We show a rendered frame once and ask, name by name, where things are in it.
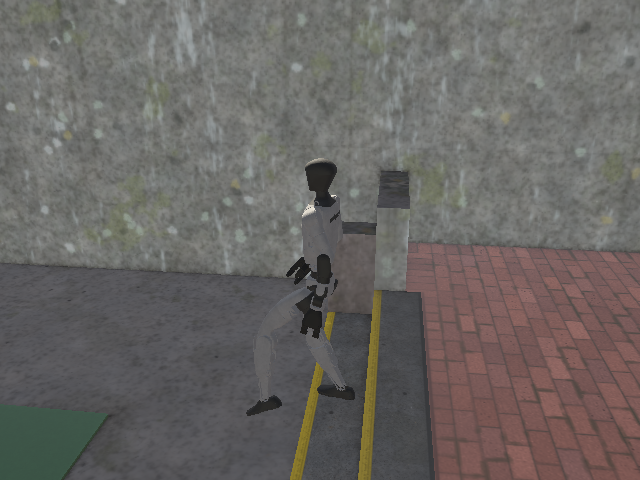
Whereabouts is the left robot forearm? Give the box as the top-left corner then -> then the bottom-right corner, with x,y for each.
310,254 -> 333,311

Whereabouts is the robot right upper arm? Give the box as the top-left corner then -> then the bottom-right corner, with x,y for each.
331,195 -> 343,243

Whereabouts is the right robot hand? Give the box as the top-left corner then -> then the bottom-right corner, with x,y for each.
286,257 -> 311,285

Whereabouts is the right robot shin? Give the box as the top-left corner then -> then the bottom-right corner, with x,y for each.
305,328 -> 347,391

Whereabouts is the robot left upper arm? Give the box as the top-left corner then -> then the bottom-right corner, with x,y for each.
302,206 -> 334,265

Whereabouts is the robot left foot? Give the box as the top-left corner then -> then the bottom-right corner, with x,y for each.
246,395 -> 282,416

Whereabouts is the left robot hand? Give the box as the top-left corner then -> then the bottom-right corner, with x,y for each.
300,308 -> 322,339

